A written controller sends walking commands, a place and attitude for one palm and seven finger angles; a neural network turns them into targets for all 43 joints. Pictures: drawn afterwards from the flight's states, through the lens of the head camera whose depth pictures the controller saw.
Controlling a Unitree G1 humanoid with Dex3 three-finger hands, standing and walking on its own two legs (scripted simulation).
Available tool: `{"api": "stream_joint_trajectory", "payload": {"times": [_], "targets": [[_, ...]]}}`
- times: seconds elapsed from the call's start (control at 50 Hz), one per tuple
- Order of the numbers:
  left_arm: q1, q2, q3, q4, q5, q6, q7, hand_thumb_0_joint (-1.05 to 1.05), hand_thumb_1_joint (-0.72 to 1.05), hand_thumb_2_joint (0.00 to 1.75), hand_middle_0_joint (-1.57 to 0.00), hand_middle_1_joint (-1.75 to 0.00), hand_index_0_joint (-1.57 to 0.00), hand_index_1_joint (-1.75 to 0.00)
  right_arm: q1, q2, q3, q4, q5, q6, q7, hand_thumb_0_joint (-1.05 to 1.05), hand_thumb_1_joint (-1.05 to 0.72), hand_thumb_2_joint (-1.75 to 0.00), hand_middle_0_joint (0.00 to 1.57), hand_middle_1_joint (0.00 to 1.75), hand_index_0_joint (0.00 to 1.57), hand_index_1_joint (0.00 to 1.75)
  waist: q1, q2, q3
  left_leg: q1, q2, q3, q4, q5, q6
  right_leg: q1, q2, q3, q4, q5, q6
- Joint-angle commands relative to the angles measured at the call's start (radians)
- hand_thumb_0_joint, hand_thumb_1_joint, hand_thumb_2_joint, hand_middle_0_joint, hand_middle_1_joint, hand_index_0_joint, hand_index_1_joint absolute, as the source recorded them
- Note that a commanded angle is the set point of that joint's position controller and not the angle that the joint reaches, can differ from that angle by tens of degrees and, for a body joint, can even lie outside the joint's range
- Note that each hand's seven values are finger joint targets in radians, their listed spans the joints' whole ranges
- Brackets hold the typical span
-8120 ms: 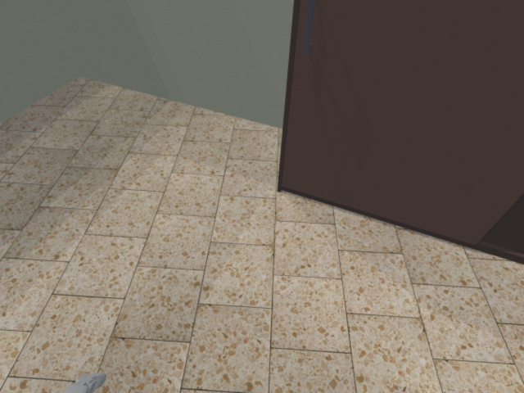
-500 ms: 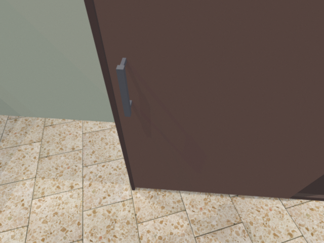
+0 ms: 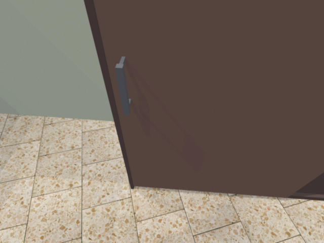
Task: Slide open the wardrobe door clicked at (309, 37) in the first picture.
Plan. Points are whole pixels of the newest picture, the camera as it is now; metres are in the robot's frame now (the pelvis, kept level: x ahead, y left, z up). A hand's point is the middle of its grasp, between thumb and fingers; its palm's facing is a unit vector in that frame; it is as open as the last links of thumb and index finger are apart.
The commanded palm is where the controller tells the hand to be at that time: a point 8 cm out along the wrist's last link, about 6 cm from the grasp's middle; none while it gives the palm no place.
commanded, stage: raise the hand with hooked fingers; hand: left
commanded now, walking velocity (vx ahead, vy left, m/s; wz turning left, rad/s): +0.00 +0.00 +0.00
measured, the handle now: (125, 87) +0.51 +0.15 +0.10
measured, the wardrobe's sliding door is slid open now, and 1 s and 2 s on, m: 0.00 0.00 0.00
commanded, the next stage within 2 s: none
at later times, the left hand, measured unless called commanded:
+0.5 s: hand out of the picture +0.12 +0.21 -0.04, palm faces +0.11 -0.99 -0.01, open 9.1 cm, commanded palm +0.13 +0.26 -0.01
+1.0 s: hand (46, 207) +0.18 +0.26 +0.04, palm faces +0.03 -1.00 -0.07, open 12.1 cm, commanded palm +0.15 +0.31 +0.05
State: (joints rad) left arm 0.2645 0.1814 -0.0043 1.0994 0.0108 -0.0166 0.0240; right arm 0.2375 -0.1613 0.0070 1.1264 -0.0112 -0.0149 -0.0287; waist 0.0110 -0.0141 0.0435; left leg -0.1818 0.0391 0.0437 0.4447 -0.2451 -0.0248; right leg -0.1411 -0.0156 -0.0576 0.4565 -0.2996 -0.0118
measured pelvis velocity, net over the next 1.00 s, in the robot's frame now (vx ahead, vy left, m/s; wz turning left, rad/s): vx -0.04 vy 0.03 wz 0.03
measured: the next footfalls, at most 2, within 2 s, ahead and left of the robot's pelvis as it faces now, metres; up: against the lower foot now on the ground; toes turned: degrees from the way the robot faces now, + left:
none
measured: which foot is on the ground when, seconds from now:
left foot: down 0.00-1.00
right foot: down 0.00-1.00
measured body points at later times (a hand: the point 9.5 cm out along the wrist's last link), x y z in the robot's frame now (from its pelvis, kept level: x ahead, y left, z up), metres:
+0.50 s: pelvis -0.04 +0.00 -0.06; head -0.01 +0.02 +0.38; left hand +0.11 +0.26 -0.03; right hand +0.19 -0.24 -0.09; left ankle +0.00 +0.13 -0.74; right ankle -0.03 -0.11 -0.74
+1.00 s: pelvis -0.04 +0.03 -0.04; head -0.02 +0.04 +0.41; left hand +0.17 +0.31 +0.04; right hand +0.11 -0.22 -0.12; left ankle -0.01 +0.13 -0.74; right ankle -0.03 -0.11 -0.74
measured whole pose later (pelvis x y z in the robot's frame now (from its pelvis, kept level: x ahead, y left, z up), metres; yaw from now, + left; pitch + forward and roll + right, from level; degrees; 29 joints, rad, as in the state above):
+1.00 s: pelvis -0.04 +0.03 -0.04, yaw +2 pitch +6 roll -3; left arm 0.30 0.31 0.30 0.01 -0.34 -0.27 -0.36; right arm 0.30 -0.27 0.02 0.60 0.04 -0.26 -0.08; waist 0.01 0.03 -0.06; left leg -0.61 0.04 0.00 0.89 -0.38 0.02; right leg -0.51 -0.03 -0.09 0.83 -0.41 0.02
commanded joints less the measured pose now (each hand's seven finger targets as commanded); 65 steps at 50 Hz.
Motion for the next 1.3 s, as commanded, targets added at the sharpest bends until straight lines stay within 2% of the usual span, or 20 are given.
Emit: {"api": "stream_joint_trajectory", "payload": {"times": [0.0, 0.02, 0.04, 0.06, 0.08, 0.1, 0.14, 0.16, 0.2, 0.24, 0.32, 0.4, 0.5, 0.58, 0.66, 0.72, 0.82, 0.9, 1.06, 1.28], "targets": [[-0.599, 0.343, 0.143, -1.564, -0.206, -0.252, 0.04, 0.0, 0.88, 0.89, -0.2, -0.32, -0.2, -0.32, 0.003, -0.279, -0.039, -0.424, 0.056, -0.171, -0.039, 0.0, -0.9, -0.9, 0.2, 0.3, 0.2, 0.3, -0.098, 0.203, -0.48, 0.213, -0.038, -0.015, 0.014, 0.322, 0.056, 0.057, -0.073, 0.077, 0.015, 0.604, -0.019], [-0.13, 0.268, 0.154, -1.28, -0.117, -0.192, 0.078, 0.0, 0.85, 0.88, -0.2, -0.33, -0.2, -0.33, -0.068, -0.172, -0.018, -0.376, 0.042, -0.258, -0.074, 0.0, -0.9, -0.9, 0.2, 0.3, 0.2, 0.3, 0.017, 0.349, -0.459, 0.283, -0.011, 0.008, -0.007, 0.471, 0.07, 0.018, -0.012, 0.044, 0.065, 0.378, -0.036], [-0.019, 0.093, 0.064, -1.037, -0.123, -0.148, 0.11, 0.0, 0.83, 0.87, -0.21, -0.34, -0.21, -0.34, -0.042, -0.174, -0.028, -0.279, 0.041, -0.267, -0.081, 0.0, -0.9, -0.9, 0.2, 0.3, 0.2, 0.3, -0.033, 0.275, -0.339, 0.163, 0.008, 0.0, 0.014, 0.411, 0.045, -0.042, -0.012, -0.012, 0.049, 0.266, -0.024], [0.186, -0.075, -0.026, -0.915, -0.149, -0.053, 0.104, 0.0, 0.81, 0.86, -0.21, -0.36, -0.21, -0.36, 0.005, -0.144, -0.043, -0.317, 0.07, -0.266, -0.065, 0.0, -0.9, -0.9, 0.2, 0.3, 0.2, 0.3, -0.04, 0.144, -0.198, 0.053, 0.013, -0.043, 0.001, 0.328, 0.042, -0.101, -0.015, -0.038, 0.04, 0.199, -0.007], [-0.007, -0.035, -0.021, -1.177, -0.189, -0.085, 0.075, 0.0, 0.78, 0.85, -0.21, -0.37, -0.21, -0.37, -0.049, -0.175, -0.042, -0.418, 0.082, -0.276, -0.059, 0.0, -0.9, -0.9, 0.2, 0.3, 0.2, 0.3, -0.049, 0.057, -0.07, -0.011, 0.008, -0.055, 0.0, 0.216, 0.043, -0.15, -0.009, -0.039, 0.033, 0.173, 0.0], [-0.027, 0.086, 0.098, -1.183, -0.185, -0.147, 0.058, 0.0, 0.76, 0.84, -0.21, -0.39, -0.21, -0.39, -0.061, -0.21, -0.065, -0.43, 0.064, -0.288, -0.067, 0.0, -0.9, -0.9, 0.2, 0.3, 0.2, 0.3, -0.059, -0.028, -0.085, -0.034, -0.01, -0.041, 0.035, 0.124, 0.047, -0.206, -0.001, -0.042, 0.023, 0.095, 0.004], [0.082, 0.074, 0.148, -1.006, -0.188, -0.247, 0.009, 0.0, 0.71, 0.82, -0.21, -0.42, -0.21, -0.42, -0.059, -0.204, -0.073, -0.47, 0.034, -0.293, -0.067, 0.0, -0.9, -0.9, 0.2, 0.3, 0.2, 0.3, -0.045, -0.208, 0.01, -0.182, -0.029, -0.046, 0.1, 0.01, 0.045, -0.344, 0.011, -0.046, 0.047, -0.048, 0.015], [0.184, 0.044, 0.151, -0.897, -0.19, -0.293, -0.041, 0.0, 0.69, 0.81, -0.22, -0.43, -0.22, -0.43, -0.069, -0.199, -0.078, -0.499, 0.038, -0.291, -0.052, 0.0, -0.9, -0.9, 0.2, 0.3, 0.2, 0.3, -0.009, -0.196, 0.049, -0.243, -0.039, -0.042, 0.131, -0.005, 0.036, -0.371, 0.01, -0.04, 0.077, -0.068, 0.009], [0.332, 0.007, 0.164, -0.837, -0.218, -0.424, -0.158, 0.0, 0.64, 0.79, -0.22, -0.47, -0.22, -0.47, -0.102, -0.19, -0.087, -0.551, 0.023, -0.282, -0.017, 0.0, -0.9, -0.9, 0.2, 0.3, 0.2, 0.3, 0.044, -0.245, -0.011, -0.354, -0.046, -0.023, 0.216, -0.013, 0.02, -0.409, 0.018, -0.035, 0.19, -0.047, 0.002], [0.342, 0.041, 0.19, -0.857, -0.243, -0.542, -0.293, 0.0, 0.6, 0.77, -0.22, -0.5, -0.22, -0.5, -0.128, -0.201, -0.101, -0.613, 0.023, -0.278, 0.011, 0.0, -0.9, -0.9, 0.2, 0.3, 0.2, 0.3, 0.05, -0.19, -0.096, -0.421, -0.06, -0.005, 0.309, -0.004, 0.013, -0.404, 0.01, -0.01, 0.277, 0.03, -0.006], [0.264, 0.168, 0.298, -1.04, -0.296, -0.525, -0.421, 0.0, 0.5, 0.73, -0.23, -0.55, -0.23, -0.55, -0.15, -0.212, -0.104, -0.746, 0.042, -0.262, 0.016, 0.0, -0.9, -0.9, 0.2, 0.3, 0.2, 0.3, 0.073, 0.021, -0.318, -0.426, -0.078, 0.036, 0.399, 0.027, 0.031, -0.345, -0.013, 0.053, 0.34, 0.092, -0.007], [0.044, 0.177, 0.305, -1.357, -0.333, -0.53, -0.349, 0.0, 0.41, 0.69, -0.24, -0.62, -0.24, -0.62, -0.089, -0.186, -0.091, -0.763, 0.034, -0.261, -0.011, 0.0, -0.9, -0.9, 0.2, 0.3, 0.2, 0.3, 0.01, 0.129, -0.376, -0.364, -0.048, -0.009, 0.433, -0.004, 0.045, -0.432, 0.008, 0.062, 0.342, -0.005, 0.002], [-0.104, 0.159, 0.188, -1.457, -0.288, -0.603, -0.306, 0.0, 0.29, 0.64, -0.24, -0.69, -0.24, -0.69, -0.04, -0.196, -0.061, -0.693, 0.028, -0.287, -0.043, 0.0, -0.9, -0.9, 0.2, 0.3, 0.2, 0.3, -0.087, 0.132, -0.262, -0.382, -0.02, -0.069, 0.464, -0.077, 0.056, -0.57, 0.029, 0.042, 0.358, -0.085, -0.009], [-0.086, 0.227, 0.215, -1.277, -0.295, -0.474, -0.399, 0.0, 0.2, 0.6, -0.25, -0.75, -0.25, -0.75, -0.045, -0.224, -0.047, -0.685, 0.051, -0.29, -0.064, 0.0, -0.9, -0.9, 0.2, 0.3, 0.2, 0.3, -0.082, 0.075, -0.223, -0.425, -0.023, -0.08, 0.431, -0.141, 0.058, -0.528, 0.028, 0.059, 0.293, -0.168, -0.003], [0.054, 0.307, 0.372, -1.142, -0.347, -0.252, -0.446, 0.0, 0.11, 0.56, -0.26, -0.81, -0.26, -0.81, -0.091, -0.215, -0.046, -0.725, 0.065, -0.27, -0.076, 0.0, -0.9, -0.9, 0.2, 0.3, 0.2, 0.3, 0.021, 0.021, -0.302, -0.405, -0.036, -0.068, 0.365, -0.08, 0.052, -0.371, 0.011, 0.067, 0.243, -0.144, 0.002], [0.066, 0.302, 0.447, -1.26, -0.412, -0.211, -0.407, 0.0, 0.04, 0.53, -0.26, -0.86, -0.26, -0.86, -0.107, -0.189, -0.036, -0.749, 0.059, -0.263, -0.071, 0.0, -0.9, -0.9, 0.2, 0.3, 0.2, 0.3, 0.055, 0.021, -0.348, -0.355, -0.036, -0.063, 0.328, 0.01, 0.046, -0.299, 0.014, 0.027, 0.253, -0.018, 0.008], [-0.02, 0.262, 0.403, -1.344, -0.383, -0.31, -0.332, 0.0, -0.08, 0.48, -0.27, -0.93, -0.27, -0.93, -0.063, -0.195, -0.033, -0.721, 0.048, -0.287, -0.051, 0.0, -0.9, -0.9, 0.2, 0.3, 0.2, 0.3, 0.014, 0.081, -0.261, -0.296, -0.027, -0.072, 0.285, 0.017, 0.039, -0.378, 0.045, -0.025, 0.271, 0.003, -0.002], [-0.086, 0.257, 0.328, -1.282, -0.347, -0.322, -0.374, 0.0, -0.17, 0.44, -0.28, -0.99, -0.28, -0.99, -0.027, -0.227, -0.032, -0.701, 0.052, -0.307, -0.051, 0.0, -0.9, -0.9, 0.2, 0.3, 0.2, 0.3, -0.032, 0.077, -0.214, -0.288, -0.024, -0.083, 0.266, -0.054, 0.044, -0.414, 0.043, -0.018, 0.243, -0.054, -0.002], [-0.206, 0.418, 0.481, -1.321, -0.389, -0.256, -0.418, 0.0, -0.36, 0.36, -0.29, -1.11, -0.29, -1.11, -0.044, -0.238, -0.02, -0.704, 0.06, -0.321, -0.078, 0.0, -0.9, -0.9, 0.2, 0.3, 0.2, 0.3, 0.018, 0.133, -0.296, -0.18, -0.025, -0.096, 0.2, 0.002, 0.042, -0.289, 0.046, -0.025, 0.2, 0.002, -0.014], [-0.324, 0.402, 0.446, -1.147, -0.381, -0.088, -0.476, 0.0, -0.5, 0.3, -0.3, -1.2, -0.3, -1.2, -0.052, -0.243, -0.002, -0.708, 0.073, -0.295, -0.084, 0.0, -0.9, -0.9, 0.2, 0.3, 0.2, 0.3, 0.013, 0.106, -0.194, -0.131, -0.029, -0.082, 0.129, 0.043, 0.04, -0.24, 0.047, -0.03, 0.121, 0.089, -0.01]]}}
